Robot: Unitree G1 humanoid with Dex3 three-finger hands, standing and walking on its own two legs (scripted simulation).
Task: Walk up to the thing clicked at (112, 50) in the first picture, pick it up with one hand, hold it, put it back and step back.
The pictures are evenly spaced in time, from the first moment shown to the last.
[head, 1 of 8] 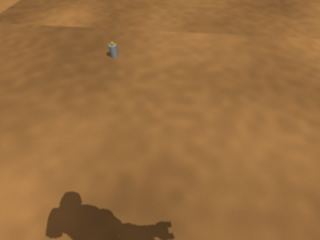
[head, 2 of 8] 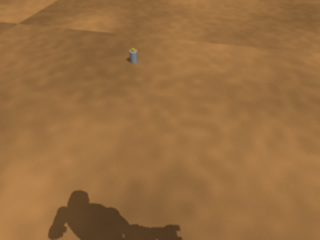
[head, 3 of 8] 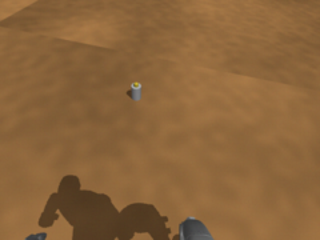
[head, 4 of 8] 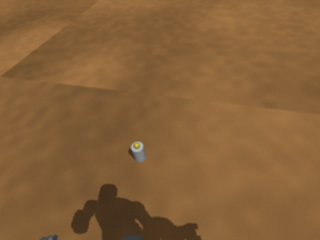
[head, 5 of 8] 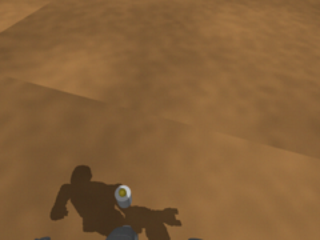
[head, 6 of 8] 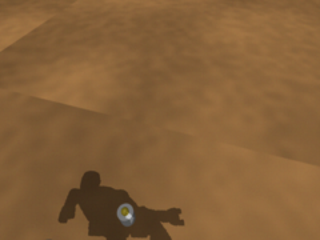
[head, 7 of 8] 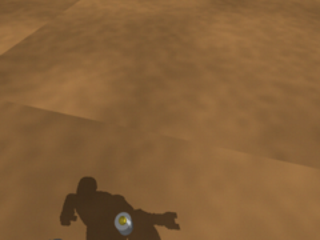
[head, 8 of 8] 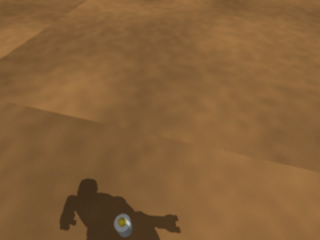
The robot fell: no
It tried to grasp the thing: no
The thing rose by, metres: 0.00
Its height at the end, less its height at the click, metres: +0.00
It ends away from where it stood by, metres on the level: 0.00
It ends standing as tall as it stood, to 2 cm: yes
